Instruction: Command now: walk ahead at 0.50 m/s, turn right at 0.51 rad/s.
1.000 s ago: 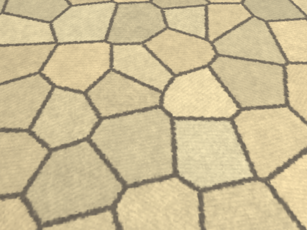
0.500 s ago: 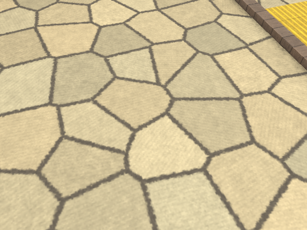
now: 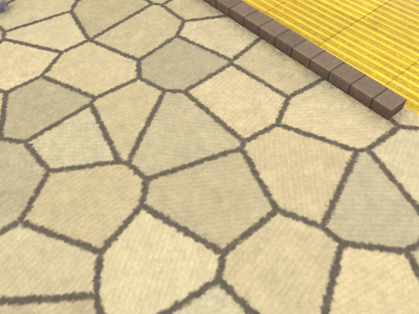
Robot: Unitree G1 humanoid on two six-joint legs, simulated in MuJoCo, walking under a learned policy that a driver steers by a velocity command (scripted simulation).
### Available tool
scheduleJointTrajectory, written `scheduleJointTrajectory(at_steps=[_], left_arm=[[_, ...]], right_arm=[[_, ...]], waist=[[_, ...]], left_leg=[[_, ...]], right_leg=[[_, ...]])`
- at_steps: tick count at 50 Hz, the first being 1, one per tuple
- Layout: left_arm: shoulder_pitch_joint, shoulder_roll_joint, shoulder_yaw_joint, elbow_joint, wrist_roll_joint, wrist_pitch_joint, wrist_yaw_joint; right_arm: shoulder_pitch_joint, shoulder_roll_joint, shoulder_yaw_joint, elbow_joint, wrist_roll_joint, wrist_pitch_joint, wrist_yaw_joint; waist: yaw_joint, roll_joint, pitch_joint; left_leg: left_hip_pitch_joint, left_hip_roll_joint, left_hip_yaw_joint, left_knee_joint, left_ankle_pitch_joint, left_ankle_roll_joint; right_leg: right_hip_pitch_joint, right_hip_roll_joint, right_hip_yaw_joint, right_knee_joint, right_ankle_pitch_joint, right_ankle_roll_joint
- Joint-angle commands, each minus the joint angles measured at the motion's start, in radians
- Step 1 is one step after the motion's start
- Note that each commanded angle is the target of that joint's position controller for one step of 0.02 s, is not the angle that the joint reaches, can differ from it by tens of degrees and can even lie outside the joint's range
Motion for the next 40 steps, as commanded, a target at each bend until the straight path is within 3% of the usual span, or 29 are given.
scheduleJointTrajectory(at_steps=[1,7,10,12,14,15,16,17,18,19,20,21,22,23,25,27,29,34,37,40], left_arm=[[0.044,0.144,0.032,-0.045,-0.004,-0.029,0.005],[0.167,0.128,0.017,0.006,-0.003,-0.041,0.012],[0.212,0.124,0.009,0.03,0.006,-0.041,0.021],[0.213,0.135,0.008,0.04,0.014,-0.04,0.026],[0.182,0.145,0.006,0.046,0.022,-0.044,0.031],[0.171,0.155,0.007,0.049,0.027,-0.046,0.033],[0.163,0.165,0.009,0.054,0.034,-0.045,0.033],[0.145,0.17,0.009,0.053,0.033,-0.042,0.032],[0.147,0.143,-0.001,0.024,0.03,-0.048,0.032],[0.253,0.068,-0.01,0.013,0.006,-0.049,0.018],[0.202,0.126,-0.005,0.007,0.042,-0.053,0.018],[0.115,0.132,-0.004,-0.016,0.039,-0.058,0.012],[0.052,0.126,-0.01,-0.033,0.039,-0.064,0.007],[0.031,0.115,-0.011,-0.045,0.041,-0.058,0.003],[0.043,0.093,-0.02,-0.057,0.049,-0.03,-0.002],[0.026,0.078,-0.027,-0.07,0.05,-0.014,-0.003],[-0.057,0.072,-0.032,-0.102,0.048,-0.008,-0.004],[-0.255,0.064,-0.043,-0.17,0.037,-0.009,-0.01],[-0.331,0.068,-0.047,-0.202,0.028,-0.017,-0.01],[-0.318,0.09,-0.043,-0.216,0.022,-0.031,-0.008]], right_arm=[[0.021,-0.069,-0.017,-0.051,-0.004,0.018,0.004],[-0.158,-0.053,-0.003,-0.107,0.004,0.007,0.013],[-0.244,-0.05,0.006,-0.14,0.011,-0.001,0.018],[-0.26,-0.055,0.009,-0.152,0.017,-0.007,0.02],[-0.201,-0.067,0.005,-0.139,0.021,-0.012,0.016],[-0.132,-0.08,-0.002,-0.116,0.024,-0.014,0.009],[-0.02,-0.101,-0.012,-0.08,0.027,-0.017,-0.001],[0.131,-0.112,-0.021,-0.032,0.022,-0.025,-0.011],[0.29,-0.174,-0.038,-0.001,0.005,-0.027,-0.023],[0.298,-0.266,-0.062,0.007,-0.002,-0.023,-0.018],[0.213,-0.202,-0.052,0.003,0.047,-0.012,0.0],[0.122,-0.157,-0.043,-0.018,0.049,-0.009,0.004],[0.092,-0.117,-0.034,-0.021,0.04,-0.011,0.007],[0.09,-0.105,-0.029,-0.014,0.037,-0.014,0.002],[0.107,-0.104,-0.026,0.007,0.042,-0.024,-0.003],[0.136,-0.129,-0.034,0.016,0.046,-0.032,-0.005],[0.16,-0.144,-0.04,0.018,0.046,-0.028,-0.009],[0.25,-0.149,-0.05,0.026,0.047,-0.019,-0.011],[0.285,-0.153,-0.054,0.023,0.036,-0.013,-0.016],[0.257,-0.169,-0.061,-0.001,0.026,-0.01,-0.024]], waist=[[-0.009,-0.072,-0.049],[0.055,-0.082,-0.015],[0.083,-0.085,0.011],[0.08,-0.094,0.027],[0.04,-0.104,0.017],[0.01,-0.114,-0.018],[-0.038,-0.11,-0.077],[-0.111,-0.083,-0.151],[-0.162,-0.002,-0.26],[-0.076,0.232,-0.313],[-0.05,0.104,-0.255],[-0.027,0.029,-0.125],[-0.024,-0.039,-0.069],[-0.004,-0.047,-0.038],[0.03,-0.011,-0.051],[0.031,0.001,-0.059],[0.015,0.007,-0.033],[-0.06,0.026,-0.024],[-0.089,0.035,-0.03],[-0.064,0.053,-0.043]], left_leg=[[-0.093,-0.002,0.012,-0.072,0.092,-0.021],[-0.148,-0.031,0.026,-0.321,0.286,0.003],[-0.14,-0.06,0.048,-0.419,0.301,0.03],[-0.108,-0.077,0.063,-0.482,0.273,0.062],[0.013,-0.114,0.079,-0.536,0.204,0.106],[0.107,-0.149,0.09,-0.543,0.16,0.127],[0.219,-0.186,0.099,-0.56,0.121,0.149],[0.401,-0.187,0.09,-0.622,0.166,0.175],[0.645,-0.004,-0.131,-0.615,0.12,0.234],[0.854,0.238,-0.66,-0.705,0.153,0.404],[0.787,0.218,-0.772,-0.802,0.095,0.403],[0.658,0.192,-0.604,-0.811,0.063,0.384],[0.559,0.145,-0.507,-0.834,0.149,0.36],[0.488,0.104,-0.44,-0.848,0.224,0.338],[0.412,0.046,-0.353,-0.869,0.334,0.313],[0.377,0.019,-0.31,-0.885,0.362,0.319],[0.346,-0.002,-0.296,-0.915,0.305,0.314],[0.408,-0.035,-0.304,-0.892,0.297,0.259],[0.469,-0.027,-0.334,-0.836,0.368,0.252],[0.478,-0.009,-0.383,-0.763,0.428,0.224]], right_leg=[[0.083,-0.252,0.243,-0.182,0.304,-0.134],[0.204,-0.251,0.217,-0.179,0.446,-0.076],[0.263,-0.264,0.215,-0.167,0.501,-0.069],[0.3,-0.285,0.195,-0.165,0.547,-0.062],[0.306,-0.294,0.153,-0.121,0.722,-0.037],[0.316,-0.294,0.134,-0.051,0.874,-0.023],[0.329,-0.283,0.109,0.088,0.989,-0.012],[0.273,-0.254,0.069,0.283,0.956,0.002],[0.088,-0.209,0.03,0.568,0.649,0.017],[-0.287,0.005,-0.029,0.939,-0.19,0.074],[-0.394,-0.04,0.075,1.0,-0.268,0.057],[-0.434,-0.099,0.083,0.973,-0.18,0.059],[-0.421,-0.132,0.072,0.918,-0.135,0.065],[-0.4,-0.155,0.069,0.866,-0.127,0.076],[-0.333,-0.175,0.057,0.78,-0.128,0.108],[-0.334,-0.181,0.031,0.71,-0.121,0.137],[-0.37,-0.191,0.013,0.613,-0.06,0.165],[-0.406,-0.18,0.007,0.366,0.132,0.195],[-0.4,-0.154,0.009,0.285,0.134,0.191],[-0.294,-0.129,0.028,0.191,0.066,0.168]])
Next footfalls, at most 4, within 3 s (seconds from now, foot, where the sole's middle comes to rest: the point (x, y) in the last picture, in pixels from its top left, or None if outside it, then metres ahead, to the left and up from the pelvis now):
0.34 left None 0.38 0.09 -0.78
0.88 right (250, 254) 0.65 -0.07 -0.78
1.40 left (163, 214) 0.81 0.24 -0.78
1.92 right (163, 161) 1.06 0.26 -0.78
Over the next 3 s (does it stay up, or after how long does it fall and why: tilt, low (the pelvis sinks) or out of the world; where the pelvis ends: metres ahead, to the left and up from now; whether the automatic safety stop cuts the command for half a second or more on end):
stays up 0.91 0.27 -0.01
